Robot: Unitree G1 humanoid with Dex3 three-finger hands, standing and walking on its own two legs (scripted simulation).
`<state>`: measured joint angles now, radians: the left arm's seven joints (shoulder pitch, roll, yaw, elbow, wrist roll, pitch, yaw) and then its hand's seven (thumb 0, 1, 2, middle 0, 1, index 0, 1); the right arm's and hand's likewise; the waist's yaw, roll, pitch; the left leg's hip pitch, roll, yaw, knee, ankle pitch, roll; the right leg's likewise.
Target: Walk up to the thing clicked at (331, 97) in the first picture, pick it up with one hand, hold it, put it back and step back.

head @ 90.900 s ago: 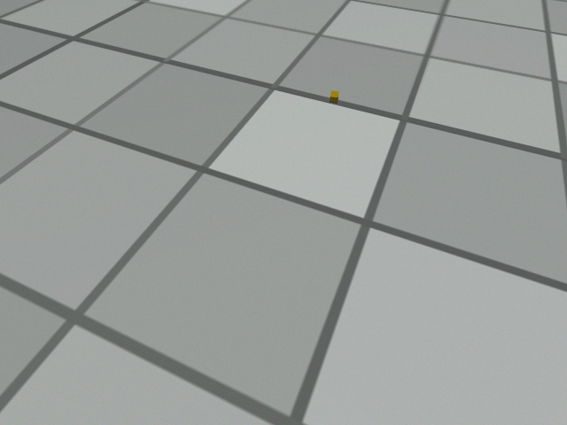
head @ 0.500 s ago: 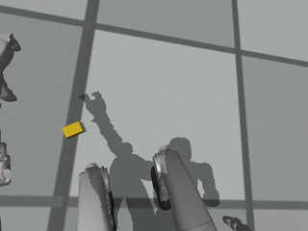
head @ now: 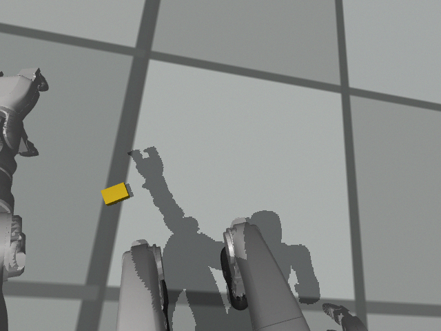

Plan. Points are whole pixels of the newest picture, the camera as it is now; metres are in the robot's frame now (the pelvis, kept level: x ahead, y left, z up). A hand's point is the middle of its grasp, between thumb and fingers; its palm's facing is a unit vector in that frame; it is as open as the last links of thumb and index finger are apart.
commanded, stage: go down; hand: left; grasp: from above
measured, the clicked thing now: (115, 194) +0.46 +0.22 -0.54
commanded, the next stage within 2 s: withdraw in 0.02 s
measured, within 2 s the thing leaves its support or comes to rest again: neither
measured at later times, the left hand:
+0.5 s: hand (18, 118) +0.50 +0.28 -0.06, palm faces -0.43 -0.04 -0.90, open 13.2 cm
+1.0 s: hand (20, 110) +0.52 +0.28 -0.07, palm faces -0.39 -0.02 -0.92, open 12.2 cm
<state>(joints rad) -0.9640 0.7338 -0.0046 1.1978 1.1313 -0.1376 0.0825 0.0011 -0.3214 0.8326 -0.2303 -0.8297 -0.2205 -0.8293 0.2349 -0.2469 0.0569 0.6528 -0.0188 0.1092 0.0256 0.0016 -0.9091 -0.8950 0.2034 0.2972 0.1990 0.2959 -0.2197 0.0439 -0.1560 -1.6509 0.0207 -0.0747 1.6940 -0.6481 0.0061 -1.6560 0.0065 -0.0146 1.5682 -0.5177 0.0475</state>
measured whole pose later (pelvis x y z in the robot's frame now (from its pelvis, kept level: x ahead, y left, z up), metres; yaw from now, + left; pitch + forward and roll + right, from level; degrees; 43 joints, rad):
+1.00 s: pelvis +0.00 +0.00 +0.00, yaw +0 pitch +35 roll -6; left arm -1.01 0.78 0.03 1.18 1.15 -0.14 0.06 0.00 -0.08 0.88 -0.22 -0.60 -0.22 -0.60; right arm 0.25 -0.25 0.06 0.65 -0.03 0.12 0.03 0.00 -0.91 -0.90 0.20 0.30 0.20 0.30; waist -0.24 0.05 -0.14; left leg -1.68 0.02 -0.07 1.70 -0.65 0.01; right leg -1.68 0.01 -0.01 1.57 -0.51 0.05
